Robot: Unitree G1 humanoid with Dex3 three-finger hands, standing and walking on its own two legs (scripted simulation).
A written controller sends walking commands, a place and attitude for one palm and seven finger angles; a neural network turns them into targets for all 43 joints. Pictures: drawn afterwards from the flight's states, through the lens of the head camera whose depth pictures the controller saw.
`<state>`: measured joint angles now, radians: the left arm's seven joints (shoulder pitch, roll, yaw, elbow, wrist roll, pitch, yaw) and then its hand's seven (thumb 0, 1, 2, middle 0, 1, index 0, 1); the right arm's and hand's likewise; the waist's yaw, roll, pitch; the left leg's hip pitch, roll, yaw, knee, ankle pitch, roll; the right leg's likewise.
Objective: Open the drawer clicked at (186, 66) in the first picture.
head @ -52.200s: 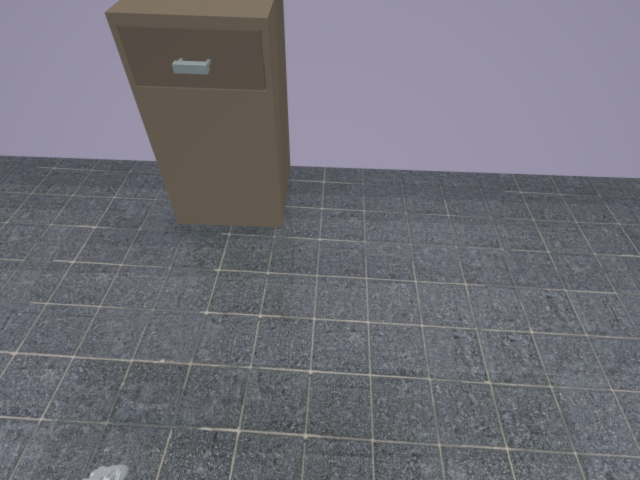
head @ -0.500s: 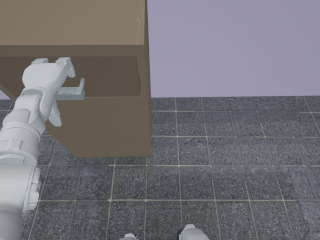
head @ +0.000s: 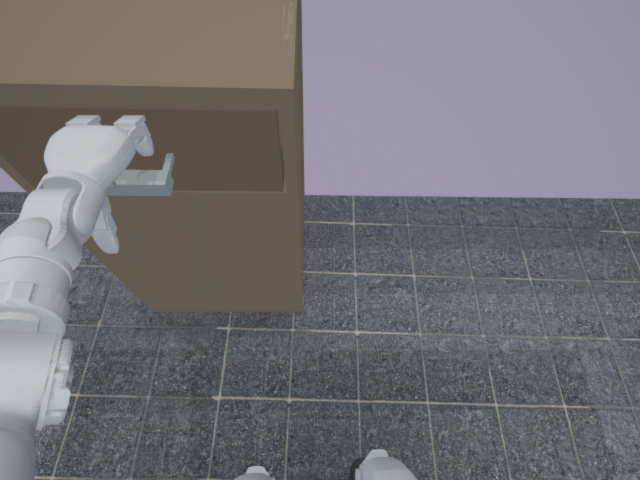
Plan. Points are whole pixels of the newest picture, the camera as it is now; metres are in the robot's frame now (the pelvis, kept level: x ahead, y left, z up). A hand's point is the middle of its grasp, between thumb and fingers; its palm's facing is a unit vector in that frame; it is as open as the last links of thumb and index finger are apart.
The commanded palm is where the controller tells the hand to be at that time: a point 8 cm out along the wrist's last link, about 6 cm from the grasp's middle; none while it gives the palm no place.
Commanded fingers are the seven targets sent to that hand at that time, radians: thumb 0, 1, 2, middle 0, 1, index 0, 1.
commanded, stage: move the hooked fingers above the handle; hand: left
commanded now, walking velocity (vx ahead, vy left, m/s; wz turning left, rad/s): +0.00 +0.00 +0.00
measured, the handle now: (137, 170) +0.54 +0.26 -0.01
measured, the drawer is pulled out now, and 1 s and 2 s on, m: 0.00 0.00 0.00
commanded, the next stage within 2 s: lower the fingers behind the handle in 0.26 s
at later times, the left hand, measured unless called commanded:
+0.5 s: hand (117, 186) +0.47 +0.25 +0.05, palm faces -0.12 +0.01 -0.99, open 13.8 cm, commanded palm +0.47 +0.25 +0.09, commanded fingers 0.00 -0.50 0.30 -0.30 -1.20 -0.30 -1.20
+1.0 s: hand (123, 194) +0.49 +0.26 +0.01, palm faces -0.10 +0.00 -0.99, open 13.8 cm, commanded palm +0.47 +0.25 +0.06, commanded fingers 0.00 -0.50 0.30 -0.30 -1.20 -0.30 -1.20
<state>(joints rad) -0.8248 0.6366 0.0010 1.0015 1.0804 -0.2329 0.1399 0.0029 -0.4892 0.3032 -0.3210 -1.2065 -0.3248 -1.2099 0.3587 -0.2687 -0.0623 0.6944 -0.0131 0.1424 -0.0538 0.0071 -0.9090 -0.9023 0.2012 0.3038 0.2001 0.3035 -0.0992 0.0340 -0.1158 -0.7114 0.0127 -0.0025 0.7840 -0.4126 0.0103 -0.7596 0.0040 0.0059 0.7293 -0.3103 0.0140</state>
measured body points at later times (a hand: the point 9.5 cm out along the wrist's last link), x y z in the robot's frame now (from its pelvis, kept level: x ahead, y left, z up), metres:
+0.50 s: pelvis +0.00 +0.00 +0.00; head +0.10 -0.01 +0.44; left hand +0.47 +0.25 +0.10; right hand +0.00 -0.28 -0.13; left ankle -0.03 +0.11 -0.71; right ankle +0.01 -0.13 -0.71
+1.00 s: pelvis -0.01 +0.00 -0.02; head +0.12 +0.00 +0.42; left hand +0.49 +0.26 +0.07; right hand -0.01 -0.28 -0.14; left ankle -0.03 +0.11 -0.71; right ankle +0.01 -0.13 -0.71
